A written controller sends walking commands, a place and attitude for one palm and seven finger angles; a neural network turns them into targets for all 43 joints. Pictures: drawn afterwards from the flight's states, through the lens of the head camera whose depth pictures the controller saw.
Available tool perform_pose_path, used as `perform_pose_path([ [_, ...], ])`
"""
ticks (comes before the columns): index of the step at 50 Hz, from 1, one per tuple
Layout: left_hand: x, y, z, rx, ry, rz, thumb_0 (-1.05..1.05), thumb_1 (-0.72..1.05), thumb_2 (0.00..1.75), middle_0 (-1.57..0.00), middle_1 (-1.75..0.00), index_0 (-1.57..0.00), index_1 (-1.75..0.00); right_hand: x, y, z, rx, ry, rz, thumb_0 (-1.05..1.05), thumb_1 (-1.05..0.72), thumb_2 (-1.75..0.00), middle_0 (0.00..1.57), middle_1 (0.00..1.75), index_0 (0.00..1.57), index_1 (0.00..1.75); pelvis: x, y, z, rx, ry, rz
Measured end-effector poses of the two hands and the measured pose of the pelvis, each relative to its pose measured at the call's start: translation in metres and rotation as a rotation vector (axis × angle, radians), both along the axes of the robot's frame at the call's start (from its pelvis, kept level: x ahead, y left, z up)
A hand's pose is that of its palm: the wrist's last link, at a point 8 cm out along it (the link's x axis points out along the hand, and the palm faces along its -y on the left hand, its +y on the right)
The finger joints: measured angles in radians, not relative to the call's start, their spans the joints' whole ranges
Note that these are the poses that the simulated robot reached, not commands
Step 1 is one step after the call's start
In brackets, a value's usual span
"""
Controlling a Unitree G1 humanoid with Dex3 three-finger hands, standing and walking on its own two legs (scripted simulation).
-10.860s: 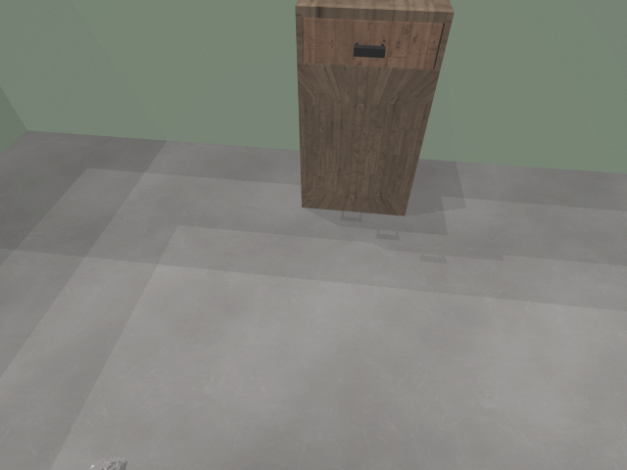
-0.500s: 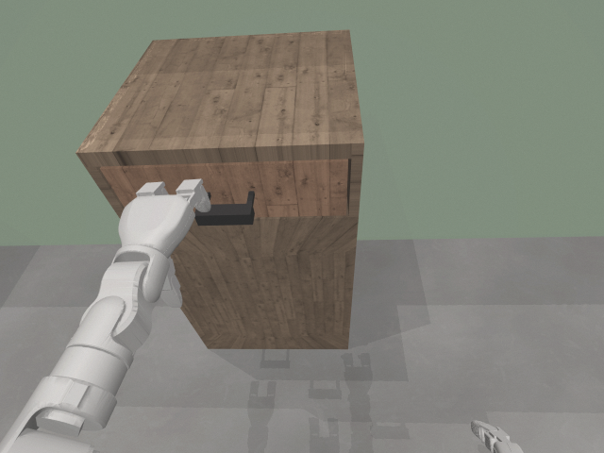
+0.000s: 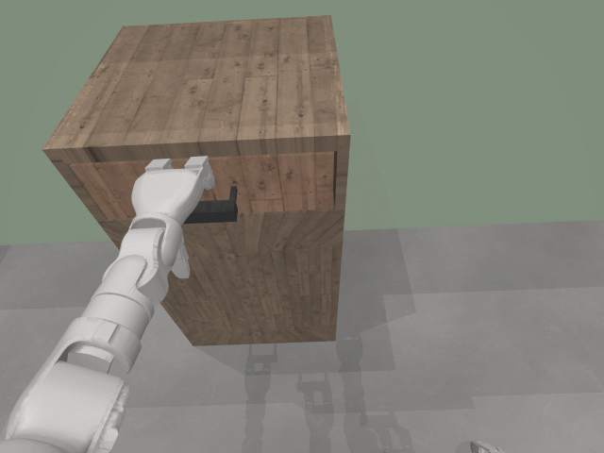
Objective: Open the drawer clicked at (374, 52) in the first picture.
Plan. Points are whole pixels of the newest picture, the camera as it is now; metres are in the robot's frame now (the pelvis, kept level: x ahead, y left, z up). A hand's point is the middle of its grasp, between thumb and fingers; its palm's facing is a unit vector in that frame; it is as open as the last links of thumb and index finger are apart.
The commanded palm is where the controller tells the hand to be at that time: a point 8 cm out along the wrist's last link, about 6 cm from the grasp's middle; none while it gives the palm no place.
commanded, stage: move the hooked fingers above the handle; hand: left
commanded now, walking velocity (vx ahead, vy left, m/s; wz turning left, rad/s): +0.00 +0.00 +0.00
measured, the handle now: (208, 202) +0.51 +0.19 +0.00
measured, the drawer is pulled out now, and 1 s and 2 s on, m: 0.00 0.00 0.00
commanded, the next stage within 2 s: lower the fingers behind the handle in 0.98 s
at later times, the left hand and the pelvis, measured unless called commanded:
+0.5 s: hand (208, 197) +0.47 +0.17 +0.06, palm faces -0.01 -0.02 -1.00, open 13.8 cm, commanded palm +0.44 +0.18 +0.12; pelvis +0.00 +0.01 +0.00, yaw -2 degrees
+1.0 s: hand (199, 200) +0.46 +0.18 +0.06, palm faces -0.03 -0.03 -1.00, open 13.8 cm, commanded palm +0.45 +0.19 +0.12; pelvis +0.00 +0.01 +0.00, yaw -1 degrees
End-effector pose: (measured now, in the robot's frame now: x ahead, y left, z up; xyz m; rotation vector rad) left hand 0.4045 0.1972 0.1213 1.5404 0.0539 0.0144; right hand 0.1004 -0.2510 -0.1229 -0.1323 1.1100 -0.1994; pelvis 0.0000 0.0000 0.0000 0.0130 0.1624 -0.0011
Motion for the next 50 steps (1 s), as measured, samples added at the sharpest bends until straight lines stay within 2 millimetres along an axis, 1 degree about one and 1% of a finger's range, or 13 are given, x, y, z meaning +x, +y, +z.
perform_pose_path([
  [5,0.014,-0.004,-0.001,0.005,-0.004,-0.001,0.00,-0.49,0.30,-0.32,-1.20,-0.32,-1.20,-0.022,-0.003,-0.004,-0.003,0.052,-0.033,0.01,-0.91,-0.90,0.20,0.30,0.20,0.30,0.000,0.002,-0.001,-0.003,0.021,-0.003],
  [14,0.031,-0.026,-0.008,0.005,-0.008,-0.025,0.00,-0.49,0.30,-0.32,-1.20,-0.31,-1.20,-0.061,-0.005,-0.009,0.000,0.135,-0.090,0.01,-0.91,-0.90,0.20,0.30,0.20,0.30,-0.001,0.006,-0.003,-0.004,0.046,-0.015],
  [18,0.040,-0.031,-0.010,0.005,-0.013,-0.011,0.00,-0.49,0.30,-0.32,-1.20,-0.32,-1.20,-0.074,-0.004,-0.010,-0.002,0.154,-0.113,0.01,-0.91,-0.90,0.20,0.30,0.20,0.30,-0.003,0.006,-0.004,-0.004,0.058,-0.022],
  [24,0.045,-0.030,-0.006,0.008,-0.017,0.013,0.00,-0.49,0.30,-0.33,-1.21,-0.32,-1.21,-0.087,-0.004,-0.009,0.000,0.166,-0.141,0.01,-0.91,-0.90,0.20,0.30,0.20,0.30,-0.003,0.005,-0.003,-0.004,0.065,-0.034],
  [29,0.042,-0.023,-0.008,0.005,0.007,0.034,0.00,-0.49,0.30,-0.33,-1.21,-0.32,-1.21,-0.087,-0.005,-0.007,-0.002,0.159,-0.142,0.01,-0.91,-0.90,0.20,0.30,0.20,0.30,-0.002,0.005,-0.002,-0.004,0.057,-0.037],
  [33,0.037,-0.015,-0.011,0.020,0.021,0.033,0.00,-0.49,0.30,-0.32,-1.20,-0.32,-1.20,-0.079,-0.008,-0.005,-0.013,0.140,-0.130,0.01,-0.91,-0.90,0.20,0.30,0.20,0.30,-0.003,0.004,-0.001,-0.005,0.053,-0.029],
  [37,0.034,-0.015,-0.010,0.013,0.010,0.009,0.00,-0.49,0.30,-0.32,-1.20,-0.32,-1.20,-0.069,-0.010,-0.004,-0.025,0.122,-0.109,0.01,-0.91,-0.90,0.20,0.30,0.20,0.30,-0.003,0.004,-0.002,-0.007,0.052,-0.018],
  [44,0.038,-0.015,-0.005,0.010,-0.011,0.016,0.00,-0.49,0.30,-0.32,-1.20,-0.32,-1.20,-0.054,-0.011,-0.002,-0.029,0.092,-0.089,0.01,-0.91,-0.90,0.20,0.30,0.20,0.30,-0.002,0.004,-0.003,-0.008,0.057,-0.013],
  [50,0.041,-0.016,-0.007,0.004,0.010,0.029,0.00,-0.49,0.30,-0.32,-1.20,-0.31,-1.20,-0.048,-0.007,-0.003,-0.019,0.083,-0.086,0.01,-0.91,-0.90,0.20,0.30,0.20,0.30,0.000,0.005,-0.003,-0.007,0.058,-0.017],
])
